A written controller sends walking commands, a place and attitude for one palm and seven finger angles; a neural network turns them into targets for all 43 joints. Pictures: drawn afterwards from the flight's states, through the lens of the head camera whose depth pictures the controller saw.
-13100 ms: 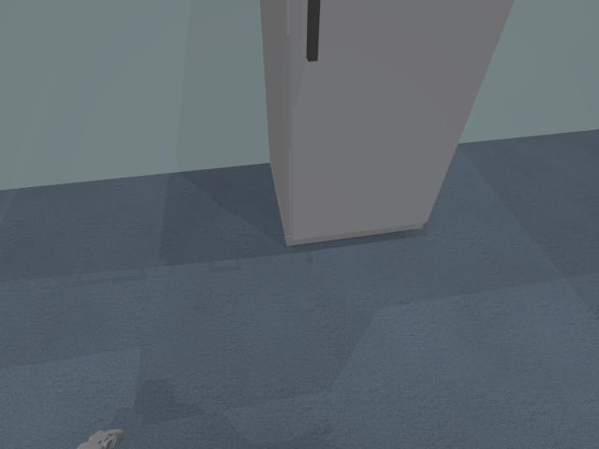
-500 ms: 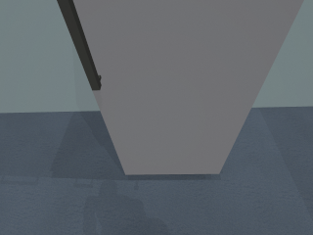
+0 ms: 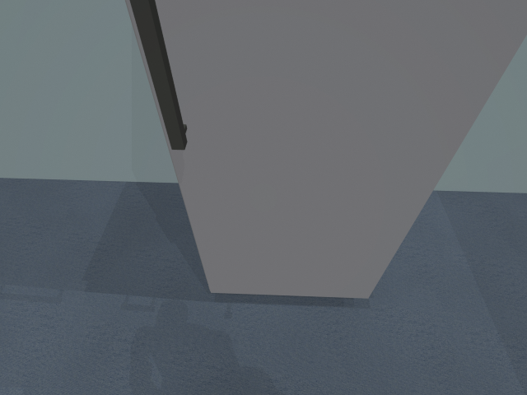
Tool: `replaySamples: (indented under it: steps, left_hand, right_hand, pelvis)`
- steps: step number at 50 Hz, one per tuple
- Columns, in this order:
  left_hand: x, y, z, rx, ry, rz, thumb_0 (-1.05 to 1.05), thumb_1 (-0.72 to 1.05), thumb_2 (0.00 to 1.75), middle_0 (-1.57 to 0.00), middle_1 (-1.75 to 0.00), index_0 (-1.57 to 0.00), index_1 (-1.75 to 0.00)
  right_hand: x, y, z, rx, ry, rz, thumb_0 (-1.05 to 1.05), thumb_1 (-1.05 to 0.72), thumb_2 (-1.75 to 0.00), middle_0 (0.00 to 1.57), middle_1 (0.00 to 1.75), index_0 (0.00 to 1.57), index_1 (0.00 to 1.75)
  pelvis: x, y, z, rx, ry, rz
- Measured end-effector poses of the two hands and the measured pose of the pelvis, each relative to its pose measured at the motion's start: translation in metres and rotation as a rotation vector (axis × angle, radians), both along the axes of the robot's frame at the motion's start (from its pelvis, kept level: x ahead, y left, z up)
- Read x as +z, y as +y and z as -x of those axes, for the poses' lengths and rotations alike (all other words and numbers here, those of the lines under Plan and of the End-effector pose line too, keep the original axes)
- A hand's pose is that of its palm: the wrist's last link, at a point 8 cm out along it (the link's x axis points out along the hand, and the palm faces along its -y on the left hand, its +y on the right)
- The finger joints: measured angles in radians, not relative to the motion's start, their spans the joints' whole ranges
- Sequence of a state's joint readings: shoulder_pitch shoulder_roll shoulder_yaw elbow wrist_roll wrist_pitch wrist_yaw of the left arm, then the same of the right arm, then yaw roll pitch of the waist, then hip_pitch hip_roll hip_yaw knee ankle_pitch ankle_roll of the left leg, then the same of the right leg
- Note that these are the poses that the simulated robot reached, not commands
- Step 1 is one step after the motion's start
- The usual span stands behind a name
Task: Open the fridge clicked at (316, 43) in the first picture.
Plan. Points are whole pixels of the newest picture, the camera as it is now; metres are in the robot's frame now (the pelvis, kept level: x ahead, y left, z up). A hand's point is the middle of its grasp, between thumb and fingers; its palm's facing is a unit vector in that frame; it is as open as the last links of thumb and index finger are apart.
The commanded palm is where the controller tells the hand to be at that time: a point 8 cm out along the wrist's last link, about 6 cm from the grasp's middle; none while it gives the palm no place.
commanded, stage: look again from close up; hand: left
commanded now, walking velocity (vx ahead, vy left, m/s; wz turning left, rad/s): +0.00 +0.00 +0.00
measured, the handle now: (160, 50) +0.54 +0.19 +0.26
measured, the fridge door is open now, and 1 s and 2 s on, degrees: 0 0 0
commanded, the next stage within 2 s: shuffle to correct the standing spot in 0.56 s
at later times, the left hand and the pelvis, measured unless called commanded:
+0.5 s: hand out of the picture +0.04 +0.21 -0.17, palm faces +0.00 -0.97 -0.23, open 7.4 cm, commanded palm none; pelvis +0.00 +0.01 +0.00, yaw +0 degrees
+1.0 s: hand out of the picture +0.01 +0.21 -0.20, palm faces +0.05 -0.99 -0.15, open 7.4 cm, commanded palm none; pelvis +0.04 +0.03 -0.01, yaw +0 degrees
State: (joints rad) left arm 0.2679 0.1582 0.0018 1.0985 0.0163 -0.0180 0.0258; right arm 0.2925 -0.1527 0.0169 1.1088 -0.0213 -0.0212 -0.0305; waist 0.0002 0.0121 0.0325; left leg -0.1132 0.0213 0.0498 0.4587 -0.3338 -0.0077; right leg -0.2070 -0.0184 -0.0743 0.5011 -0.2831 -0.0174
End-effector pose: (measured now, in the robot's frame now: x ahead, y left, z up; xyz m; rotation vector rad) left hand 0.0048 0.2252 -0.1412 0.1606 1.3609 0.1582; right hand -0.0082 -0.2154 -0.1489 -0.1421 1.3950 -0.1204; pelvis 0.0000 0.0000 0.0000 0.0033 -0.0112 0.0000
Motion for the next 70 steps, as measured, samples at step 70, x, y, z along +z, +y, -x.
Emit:
replaySamples:
  steps: [70]
  left_hand:
    - [-0.008, 0.039, -0.201, -0.028, -0.182, -0.043, 0.0, 0.92, 0.9, -0.2, -0.3, -0.2, -0.3]
  right_hand:
    - [-0.003, 0.03, -0.05, -0.092, 0.25, 0.019, 0.0, -0.9, -0.9, 0.2, 0.3, 0.2, 0.3]
  pelvis:
    - [-0.016, 0.025, -0.123, 0.051, 0.007, -0.001]
